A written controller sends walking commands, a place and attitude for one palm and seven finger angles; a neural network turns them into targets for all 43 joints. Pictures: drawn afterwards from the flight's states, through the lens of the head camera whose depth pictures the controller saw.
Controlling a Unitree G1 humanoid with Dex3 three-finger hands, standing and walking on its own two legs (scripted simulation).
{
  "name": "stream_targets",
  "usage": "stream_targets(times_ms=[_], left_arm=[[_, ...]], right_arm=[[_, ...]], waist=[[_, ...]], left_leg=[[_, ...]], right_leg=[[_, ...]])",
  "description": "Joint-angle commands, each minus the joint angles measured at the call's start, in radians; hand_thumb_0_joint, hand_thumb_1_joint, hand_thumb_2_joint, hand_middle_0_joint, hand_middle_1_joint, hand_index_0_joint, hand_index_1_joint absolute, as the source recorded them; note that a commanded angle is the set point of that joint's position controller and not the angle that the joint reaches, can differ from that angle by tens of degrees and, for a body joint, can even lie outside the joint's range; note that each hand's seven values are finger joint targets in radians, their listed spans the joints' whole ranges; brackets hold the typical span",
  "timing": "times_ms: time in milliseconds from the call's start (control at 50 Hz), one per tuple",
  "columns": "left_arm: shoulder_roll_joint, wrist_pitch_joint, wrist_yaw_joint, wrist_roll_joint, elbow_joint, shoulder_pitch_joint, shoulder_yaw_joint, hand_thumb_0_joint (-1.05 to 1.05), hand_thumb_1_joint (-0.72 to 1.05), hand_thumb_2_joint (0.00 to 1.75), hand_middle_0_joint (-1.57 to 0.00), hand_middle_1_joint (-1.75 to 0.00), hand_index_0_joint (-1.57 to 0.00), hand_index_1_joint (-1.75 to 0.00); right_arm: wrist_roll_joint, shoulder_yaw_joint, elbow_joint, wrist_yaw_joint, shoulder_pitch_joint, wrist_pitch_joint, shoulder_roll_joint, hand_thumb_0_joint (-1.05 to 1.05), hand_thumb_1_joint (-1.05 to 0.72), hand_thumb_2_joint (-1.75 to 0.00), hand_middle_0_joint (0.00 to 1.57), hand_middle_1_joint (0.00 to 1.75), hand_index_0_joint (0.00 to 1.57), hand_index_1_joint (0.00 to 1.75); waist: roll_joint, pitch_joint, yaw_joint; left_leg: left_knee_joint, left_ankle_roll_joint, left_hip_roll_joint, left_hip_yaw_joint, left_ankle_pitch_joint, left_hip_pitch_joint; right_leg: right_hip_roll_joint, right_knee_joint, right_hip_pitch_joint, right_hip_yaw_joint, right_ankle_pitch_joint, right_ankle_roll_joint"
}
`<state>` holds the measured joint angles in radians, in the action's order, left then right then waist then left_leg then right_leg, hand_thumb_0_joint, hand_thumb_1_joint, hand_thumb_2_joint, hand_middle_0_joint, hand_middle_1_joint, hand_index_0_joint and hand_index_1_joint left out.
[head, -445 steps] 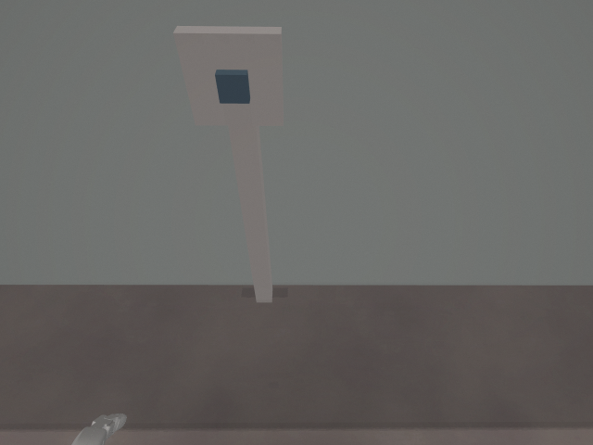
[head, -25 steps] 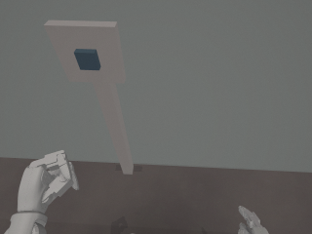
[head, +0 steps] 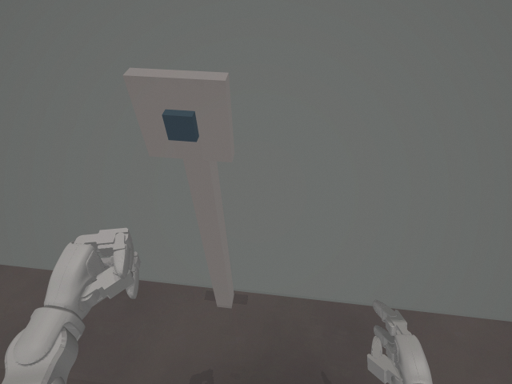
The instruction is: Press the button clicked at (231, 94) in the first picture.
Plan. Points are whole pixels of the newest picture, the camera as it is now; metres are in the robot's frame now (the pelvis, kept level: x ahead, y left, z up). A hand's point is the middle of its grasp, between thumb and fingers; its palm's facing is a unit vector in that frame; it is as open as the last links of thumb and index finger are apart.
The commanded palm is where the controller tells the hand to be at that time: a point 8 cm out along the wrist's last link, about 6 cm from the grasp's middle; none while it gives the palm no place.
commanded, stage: raise the hand and make a fist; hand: left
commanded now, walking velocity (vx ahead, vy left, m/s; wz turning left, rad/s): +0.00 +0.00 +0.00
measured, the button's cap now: (181, 124) +0.52 +0.20 +0.15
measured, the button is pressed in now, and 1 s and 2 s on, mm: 0 0 0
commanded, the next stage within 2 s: aim a knuckle at the button in 0.54 s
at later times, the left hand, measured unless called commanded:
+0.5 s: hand (117, 267) +0.22 +0.20 +0.14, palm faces +0.06 -1.00 -0.07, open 3.1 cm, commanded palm +0.18 +0.24 +0.14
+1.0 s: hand (149, 231) +0.29 +0.18 +0.13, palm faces -0.01 -1.00 -0.03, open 3.1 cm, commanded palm +0.26 +0.24 +0.14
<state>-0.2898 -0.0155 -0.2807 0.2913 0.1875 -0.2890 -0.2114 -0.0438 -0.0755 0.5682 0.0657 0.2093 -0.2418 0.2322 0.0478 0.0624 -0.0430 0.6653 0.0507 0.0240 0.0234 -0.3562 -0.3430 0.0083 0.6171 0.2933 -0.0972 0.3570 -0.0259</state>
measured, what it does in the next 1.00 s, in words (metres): stands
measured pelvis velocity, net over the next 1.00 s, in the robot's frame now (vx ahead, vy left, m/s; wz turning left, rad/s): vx -0.01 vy -0.03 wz -0.01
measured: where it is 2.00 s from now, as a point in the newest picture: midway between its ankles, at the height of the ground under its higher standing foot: outside the picture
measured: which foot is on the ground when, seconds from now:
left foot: down 0.00-1.00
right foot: down 0.00-1.00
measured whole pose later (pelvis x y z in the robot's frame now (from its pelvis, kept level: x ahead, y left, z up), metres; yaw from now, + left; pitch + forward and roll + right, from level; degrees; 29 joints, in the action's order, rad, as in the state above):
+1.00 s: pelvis -0.01 -0.03 +0.01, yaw -1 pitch +0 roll +0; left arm -0.32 0.01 -0.32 0.29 -0.16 0.06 -0.28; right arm -0.06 -0.06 0.65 0.10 0.21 -0.26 0.27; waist 0.05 0.02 -0.02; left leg 0.58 0.02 0.00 0.03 -0.29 -0.28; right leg 0.03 0.55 0.25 -0.09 0.31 -0.06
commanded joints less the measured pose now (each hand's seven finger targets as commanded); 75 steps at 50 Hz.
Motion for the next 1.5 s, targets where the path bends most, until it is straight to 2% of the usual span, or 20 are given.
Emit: stream_targets(times_ms=[0,120,220,320,440,500,620,720,780,860,880,940,1000,1060,1200,1280,1340,1360,1380,1480], left_arm=[[-0.19,-0.072,0.021,0.048,0.259,0.233,-0.166,0.0,0.9,0.9,-1.3,-1.5,-1.3,-1.5],[-0.174,-0.014,-0.019,0.044,0.173,0.276,-0.125,0.0,0.9,0.9,-1.3,-1.5,-1.3,-1.5],[-0.165,0.061,-0.044,0.051,0.135,0.206,-0.135,0.0,0.9,0.9,-1.3,-1.5,-1.3,-1.5],[-0.219,0.008,0.009,0.045,0.237,0.263,-0.197,0.0,0.9,0.9,-1.3,-1.5,-1.3,-1.5],[-0.166,-0.054,0.027,0.027,0.209,0.273,-0.135,0.0,0.9,0.9,-1.3,-1.5,-1.3,-1.5],[-0.154,-0.025,0.001,0.028,0.135,0.249,-0.11,0.0,0.9,0.9,-1.3,-1.5,-1.3,-1.5],[-0.207,-0.011,-0.005,0.04,0.169,0.267,-0.169,0.0,0.9,0.9,-1.3,-1.5,-1.3,-1.5],[-0.223,-0.056,0.018,0.04,0.062,0.454,-0.178,0.0,0.9,0.9,-1.3,-1.5,-1.3,-1.5],[-0.194,-0.061,-0.001,0.032,-0.024,0.519,-0.128,0.0,0.9,0.9,-1.3,-1.5,-1.3,-1.5],[-0.218,-0.041,-0.03,0.018,-0.122,0.568,-0.124,0.0,0.9,0.9,-1.3,-1.5,-1.3,-1.5],[-0.208,-0.036,-0.035,0.02,-0.135,0.59,-0.115,0.0,0.9,0.9,-1.3,-1.5,-1.3,-1.5],[-0.242,-0.044,-0.033,0.024,-0.141,0.591,-0.171,0.0,0.9,0.9,-1.3,-1.5,-1.3,-1.5],[-0.282,-0.064,-0.013,0.025,-0.149,0.611,-0.223,0.0,0.9,0.9,-1.3,-1.5,-1.3,-1.5],[-0.228,-0.085,0.002,0.012,-0.137,0.603,-0.176,0.0,0.9,0.9,-1.3,-1.5,-1.3,-1.5],[-0.192,-0.067,0.014,-0.009,-0.21,0.691,-0.115,0.0,0.9,0.9,-1.3,-1.5,-1.3,-1.5],[-0.204,-0.079,0.039,-0.022,-0.218,0.829,-0.102,0.0,0.9,0.9,-1.3,-1.5,-1.3,-1.5],[-0.172,-0.11,0.063,-0.041,-0.218,0.918,-0.064,0.0,0.9,0.9,-1.3,-1.5,-1.3,-1.5],[-0.178,-0.118,0.069,-0.043,-0.242,0.939,-0.066,0.0,0.9,0.9,-1.3,-1.5,-1.3,-1.5],[-0.218,-0.121,0.077,-0.047,-0.291,0.93,-0.102,0.0,0.9,0.9,-1.3,-1.5,-1.3,-1.5],[-0.181,-0.107,0.074,-0.056,-0.473,0.966,-0.074,0.0,0.9,0.9,-1.3,-1.5,-1.3,-1.5]], right_arm=[[-0.008,0.046,-0.138,0.019,-0.094,-0.057,0.122,0.0,-0.9,-0.9,0.2,0.3,0.2,0.3],[-0.02,0.045,-0.115,0.023,-0.105,-0.068,0.134,0.0,-0.9,-0.9,0.2,0.3,0.2,0.3],[-0.025,0.05,-0.126,0.024,-0.119,-0.059,0.139,0.0,-0.9,-0.9,0.2,0.3,0.2,0.3],[-0.011,0.047,-0.135,0.021,-0.129,-0.063,0.127,0.0,-0.9,-0.9,0.2,0.3,0.2,0.3],[-0.012,0.049,-0.11,0.022,-0.114,-0.085,0.125,0.0,-0.9,-0.9,0.2,0.3,0.2,0.3],[-0.018,0.05,-0.102,0.027,-0.114,-0.086,0.135,0.0,-0.9,-0.9,0.2,0.3,0.2,0.3],[-0.016,0.049,-0.112,0.034,-0.134,-0.092,0.128,0.0,-0.9,-0.9,0.2,0.3,0.2,0.3],[-0.018,0.047,-0.069,0.044,-0.121,-0.092,0.128,0.0,-0.9,-0.9,0.2,0.3,0.2,0.3],[-0.021,0.047,-0.061,0.049,-0.12,-0.092,0.134,0.0,-0.9,-0.9,0.2,0.3,0.2,0.3],[-0.025,0.052,-0.063,0.052,-0.108,-0.081,0.144,0.0,-0.9,-0.9,0.2,0.3,0.2,0.3],[-0.025,0.052,-0.068,0.052,-0.111,-0.08,0.144,0.0,-0.9,-0.9,0.2,0.3,0.2,0.3],[-0.02,0.056,-0.082,0.044,-0.101,-0.071,0.144,0.0,-0.9,-0.9,0.2,0.3,0.2,0.3],[-0.014,0.056,-0.083,0.036,-0.092,-0.059,0.142,0.0,-0.9,-0.9,0.2,0.3,0.2,0.3],[-0.015,0.063,-0.087,0.026,-0.076,-0.058,0.138,0.0,-0.9,-0.9,0.2,0.3,0.2,0.3],[-0.017,0.073,-0.075,0.027,-0.047,-0.033,0.155,0.0,-0.9,-0.9,0.2,0.3,0.2,0.3],[-0.017,0.07,-0.064,0.033,-0.046,-0.014,0.154,0.0,-0.9,-0.9,0.2,0.3,0.2,0.3],[-0.012,0.066,-0.059,0.031,-0.042,-0.011,0.143,0.0,-0.9,-0.9,0.2,0.3,0.2,0.3],[-0.011,0.067,-0.051,0.031,-0.036,-0.008,0.146,0.0,-0.9,-0.9,0.2,0.3,0.2,0.3],[-0.007,0.067,-0.043,0.031,-0.026,0.0,0.153,0.0,-0.9,-0.9,0.2,0.3,0.2,0.3],[-0.012,0.068,-0.036,0.023,-0.009,0.035,0.158,0.0,-0.9,-0.9,0.2,0.3,0.2,0.3]], waist=[[0.019,0.145,0.001],[0.037,0.102,0.006],[-0.046,0.074,-0.004],[-0.004,0.102,-0.014],[0.049,0.071,0.007],[-0.023,0.02,0.012],[-0.03,0.07,-0.006],[-0.026,0.034,0.025],[-0.034,0.036,0.036],[-0.003,0.093,0.03],[-0.043,0.104,0.032],[-0.057,0.189,0.01],[-0.046,0.206,-0.001],[0.023,0.202,0.005],[-0.058,0.159,0.038],[-0.04,0.167,0.054],[0.042,0.214,0.059],[0.041,0.224,0.062],[-0.027,0.214,0.057],[-0.046,0.197,0.059]], left_leg=[[-0.129,-0.037,-0.038,-0.086,0.344,0.145],[-0.162,-0.033,-0.037,-0.088,0.298,0.162],[-0.177,-0.025,-0.03,-0.079,0.258,0.132],[-0.187,-0.022,-0.026,-0.073,0.232,0.154],[-0.187,-0.019,-0.026,-0.063,0.19,0.167],[-0.184,-0.014,-0.025,-0.061,0.157,0.125],[-0.169,-0.011,-0.018,-0.055,0.173,0.118],[-0.161,-0.013,-0.019,-0.055,0.155,0.114],[-0.15,-0.011,-0.018,-0.053,0.144,0.105],[-0.144,-0.012,-0.015,-0.05,0.181,0.108],[-0.134,-0.011,-0.017,-0.052,0.195,0.101],[-0.132,-0.011,-0.012,-0.045,0.265,0.11],[-0.133,-0.013,-0.013,-0.039,0.31,0.108],[-0.139,-0.015,-0.017,-0.029,0.374,0.162],[-0.148,-0.013,-0.026,-0.04,0.34,0.156],[-0.151,-0.015,-0.03,-0.051,0.303,0.17],[-0.157,-0.027,-0.033,-0.065,0.321,0.221],[-0.154,-0.029,-0.034,-0.069,0.324,0.225],[-0.154,-0.025,-0.037,-0.071,0.319,0.194],[-0.155,-0.028,-0.032,-0.068,0.297,0.154]], right_leg=[[0.009,-0.083,-0.048,0.024,-0.318,-0.005],[0.003,-0.124,-0.055,0.029,-0.289,-0.004],[-0.002,-0.148,-0.067,0.035,-0.265,0.003],[-0.002,-0.161,-0.076,0.049,-0.209,0.002],[-0.004,-0.181,-0.053,0.063,-0.176,0.004],[-0.008,-0.203,-0.046,0.078,-0.149,0.011],[-0.028,-0.218,-0.089,0.116,-0.132,0.021],[-0.026,-0.223,-0.056,0.127,-0.108,0.025],[-0.031,-0.221,-0.046,0.144,-0.103,0.027],[-0.038,-0.194,-0.074,0.142,-0.177,0.026],[-0.042,-0.185,-0.081,0.154,-0.209,0.031],[-0.045,-0.149,-0.138,0.137,-0.353,0.037],[-0.041,-0.126,-0.156,0.127,-0.441,0.035],[-0.022,-0.111,-0.114,0.089,-0.473,0.017],[-0.01,-0.121,-0.052,0.074,-0.397,0.011],[-0.006,-0.127,-0.028,0.075,-0.327,0.005],[-0.007,-0.114,-0.01,0.066,-0.309,-0.004],[-0.006,-0.112,-0.007,0.068,-0.306,-0.006],[-0.002,-0.113,-0.019,0.067,-0.304,-0.006],[-0.003,-0.11,-0.009,0.065,-0.3,-0.008]])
